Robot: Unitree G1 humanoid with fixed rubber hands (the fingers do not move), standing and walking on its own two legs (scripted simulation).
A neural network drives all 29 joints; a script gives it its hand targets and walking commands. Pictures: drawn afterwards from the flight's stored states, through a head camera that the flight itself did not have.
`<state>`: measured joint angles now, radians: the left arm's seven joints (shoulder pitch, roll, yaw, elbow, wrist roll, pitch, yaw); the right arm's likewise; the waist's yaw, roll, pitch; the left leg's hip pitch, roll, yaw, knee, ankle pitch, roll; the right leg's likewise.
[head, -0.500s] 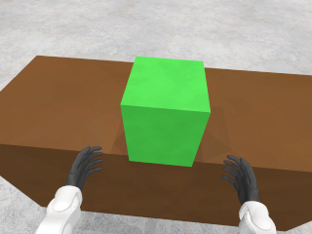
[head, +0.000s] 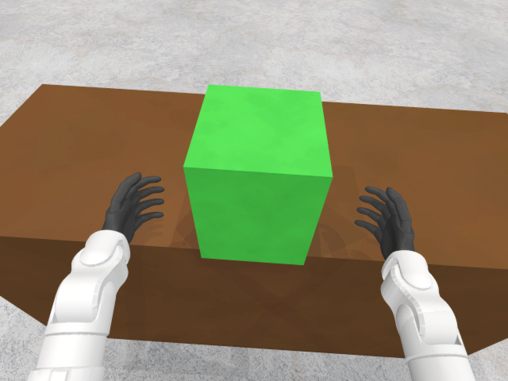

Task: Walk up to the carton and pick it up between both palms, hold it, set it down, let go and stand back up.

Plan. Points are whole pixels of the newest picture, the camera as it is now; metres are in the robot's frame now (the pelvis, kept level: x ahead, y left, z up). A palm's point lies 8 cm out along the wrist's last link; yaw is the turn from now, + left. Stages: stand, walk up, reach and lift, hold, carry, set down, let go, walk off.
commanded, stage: reach and lift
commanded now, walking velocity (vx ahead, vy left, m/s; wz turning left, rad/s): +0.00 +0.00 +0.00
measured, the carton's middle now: (258, 178) +0.45 +0.02 +0.06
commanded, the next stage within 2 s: none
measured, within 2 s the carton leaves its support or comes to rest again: neither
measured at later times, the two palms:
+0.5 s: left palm (130, 164) +0.38 +0.21 +0.15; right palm (395, 184) +0.37 -0.19 +0.14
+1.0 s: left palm (134, 112) +0.44 +0.21 +0.20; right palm (396, 130) +0.43 -0.19 +0.19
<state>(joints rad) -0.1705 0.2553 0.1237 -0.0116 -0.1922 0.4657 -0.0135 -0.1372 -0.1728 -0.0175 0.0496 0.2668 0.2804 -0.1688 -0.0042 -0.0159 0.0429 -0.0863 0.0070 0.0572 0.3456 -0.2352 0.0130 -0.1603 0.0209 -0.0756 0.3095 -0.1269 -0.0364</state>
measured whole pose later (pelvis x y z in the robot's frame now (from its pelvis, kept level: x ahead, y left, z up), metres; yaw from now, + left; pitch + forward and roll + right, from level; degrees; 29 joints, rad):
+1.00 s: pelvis +0.00 +0.00 +0.00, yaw +1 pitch +6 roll -1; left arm -0.99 0.37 0.07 0.76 -0.22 0.50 0.05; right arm -0.98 -0.29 -0.05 0.82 0.34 0.37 -0.14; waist -0.03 -0.01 -0.08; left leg -0.25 0.01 0.04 0.39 -0.23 0.01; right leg -0.30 0.02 -0.09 0.30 -0.10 -0.04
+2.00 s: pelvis -0.01 -0.01 -0.01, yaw +2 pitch +15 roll +0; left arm -1.04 0.28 0.06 1.33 -0.15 -0.10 0.02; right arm -0.95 -0.08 -0.20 1.11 0.09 0.00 -0.17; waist -0.07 -0.03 -0.17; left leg -0.48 0.00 0.02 0.44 -0.22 0.00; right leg -0.53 0.00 -0.11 0.40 -0.12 -0.05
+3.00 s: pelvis +0.02 +0.02 +0.00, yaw +1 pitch +2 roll -2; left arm -0.83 -0.05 0.51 0.82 0.36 0.07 -0.03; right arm -0.74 0.15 -0.60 0.80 -0.38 -0.12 -0.04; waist -0.03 -0.01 0.04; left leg -0.12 0.00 0.05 0.35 -0.26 0.03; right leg -0.17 0.01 -0.08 0.27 -0.13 0.00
